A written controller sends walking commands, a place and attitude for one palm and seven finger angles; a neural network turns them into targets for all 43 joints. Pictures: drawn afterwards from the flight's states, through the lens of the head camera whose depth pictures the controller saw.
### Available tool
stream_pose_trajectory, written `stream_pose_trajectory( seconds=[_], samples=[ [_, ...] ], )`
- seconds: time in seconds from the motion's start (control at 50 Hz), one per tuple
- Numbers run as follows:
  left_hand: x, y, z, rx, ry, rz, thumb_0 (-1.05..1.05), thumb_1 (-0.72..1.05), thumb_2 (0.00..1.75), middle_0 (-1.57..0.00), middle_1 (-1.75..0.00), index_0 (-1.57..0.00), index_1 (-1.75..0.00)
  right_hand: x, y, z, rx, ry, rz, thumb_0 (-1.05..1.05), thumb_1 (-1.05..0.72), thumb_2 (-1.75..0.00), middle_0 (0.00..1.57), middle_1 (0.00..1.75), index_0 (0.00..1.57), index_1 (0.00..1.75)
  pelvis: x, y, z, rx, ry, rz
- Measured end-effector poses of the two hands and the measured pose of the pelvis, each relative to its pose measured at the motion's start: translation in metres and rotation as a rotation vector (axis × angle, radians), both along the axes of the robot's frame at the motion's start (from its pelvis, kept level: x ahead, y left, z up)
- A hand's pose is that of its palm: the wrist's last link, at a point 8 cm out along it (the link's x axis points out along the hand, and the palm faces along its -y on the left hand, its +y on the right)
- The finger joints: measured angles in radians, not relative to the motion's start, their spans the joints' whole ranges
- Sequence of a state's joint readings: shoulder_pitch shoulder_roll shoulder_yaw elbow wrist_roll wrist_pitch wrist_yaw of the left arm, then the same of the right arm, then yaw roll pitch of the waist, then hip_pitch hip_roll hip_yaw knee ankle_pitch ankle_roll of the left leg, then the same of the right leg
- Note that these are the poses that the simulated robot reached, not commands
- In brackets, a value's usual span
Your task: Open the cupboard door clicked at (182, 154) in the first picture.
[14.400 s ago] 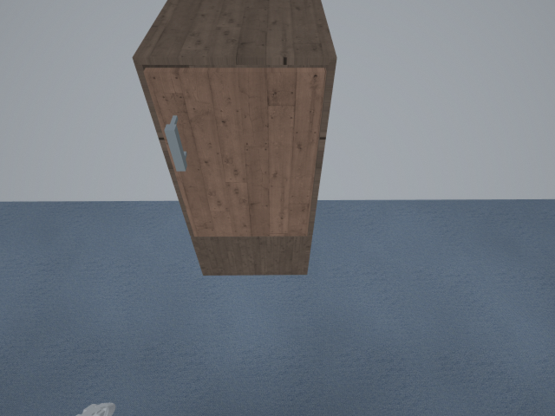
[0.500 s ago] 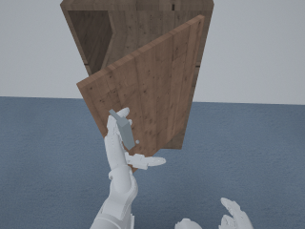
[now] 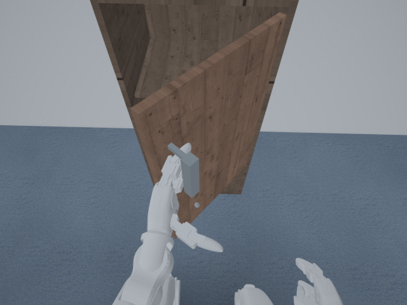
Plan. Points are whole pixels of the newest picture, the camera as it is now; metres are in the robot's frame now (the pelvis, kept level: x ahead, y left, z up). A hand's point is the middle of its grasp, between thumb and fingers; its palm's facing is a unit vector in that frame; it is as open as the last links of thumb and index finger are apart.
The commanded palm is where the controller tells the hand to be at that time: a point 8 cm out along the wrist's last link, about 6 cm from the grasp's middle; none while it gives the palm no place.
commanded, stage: slide the hand sideways off the handle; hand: left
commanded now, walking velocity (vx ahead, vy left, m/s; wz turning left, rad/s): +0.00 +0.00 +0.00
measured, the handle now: (183, 170) +0.36 +0.06 +0.05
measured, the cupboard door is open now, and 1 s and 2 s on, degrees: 49 49 49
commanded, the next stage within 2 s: draw the hand back to the body in 0.82 s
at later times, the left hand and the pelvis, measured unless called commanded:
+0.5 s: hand (175, 226) +0.25 +0.06 +0.05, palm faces -0.07 -1.00 +0.01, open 16.2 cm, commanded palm +0.23 +0.13 +0.05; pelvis +0.01 -0.01 +0.00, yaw +1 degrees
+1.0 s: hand (156, 243) +0.22 +0.09 +0.05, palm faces -0.06 -1.00 -0.01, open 16.3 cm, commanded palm +0.20 +0.16 +0.06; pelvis +0.01 -0.03 -0.02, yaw +1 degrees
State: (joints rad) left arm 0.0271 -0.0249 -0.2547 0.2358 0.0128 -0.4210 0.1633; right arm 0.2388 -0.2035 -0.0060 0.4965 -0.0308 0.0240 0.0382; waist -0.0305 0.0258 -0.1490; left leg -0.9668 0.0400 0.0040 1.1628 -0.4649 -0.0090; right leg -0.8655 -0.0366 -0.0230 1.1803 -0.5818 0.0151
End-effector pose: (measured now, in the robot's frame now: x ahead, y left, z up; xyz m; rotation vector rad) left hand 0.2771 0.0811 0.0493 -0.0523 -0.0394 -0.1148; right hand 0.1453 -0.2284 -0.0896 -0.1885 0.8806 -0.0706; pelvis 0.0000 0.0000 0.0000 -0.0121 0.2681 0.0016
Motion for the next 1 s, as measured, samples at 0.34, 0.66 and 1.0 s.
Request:
stream_pose_trajectory(
  seconds=[0.34, 0.66, 1.0],
  samples=[
    [-0.025, 0.025, -0.001, 0.029, 0.035, 0.034, -0.01, -0.5, 0.3, -0.16, -0.31, -0.17, -0.31, 0.023, 0.012, 0.006, 0.018, -0.058, 0.03, 0.01, -0.91, -0.9, 0.2, 0.3, 0.2, 0.3, 0.003, -0.002, -0.001, -0.004, -0.005, 0.004],
    [-0.055, 0.048, -0.001, 0.054, 0.064, 0.069, -0.01, -0.5, 0.3, -0.16, -0.31, -0.17, -0.31, 0.044, -0.013, 0.008, -0.01, -0.117, 0.025, 0.01, -0.91, -0.9, 0.2, 0.3, 0.2, 0.3, 0.014, -0.02, -0.006, 0.003, 0.011, 0.012],
    [-0.071, 0.064, 0.001, 0.067, 0.051, 0.055, -0.01, -0.5, 0.3, -0.15, -0.3, -0.15, -0.3, 0.039, -0.026, -0.003, -0.03, -0.136, -0.007, 0.01, -0.91, -0.9, 0.2, 0.3, 0.2, 0.3, 0.01, -0.027, -0.016, 0.001, 0.018, 0.017]
  ],
)
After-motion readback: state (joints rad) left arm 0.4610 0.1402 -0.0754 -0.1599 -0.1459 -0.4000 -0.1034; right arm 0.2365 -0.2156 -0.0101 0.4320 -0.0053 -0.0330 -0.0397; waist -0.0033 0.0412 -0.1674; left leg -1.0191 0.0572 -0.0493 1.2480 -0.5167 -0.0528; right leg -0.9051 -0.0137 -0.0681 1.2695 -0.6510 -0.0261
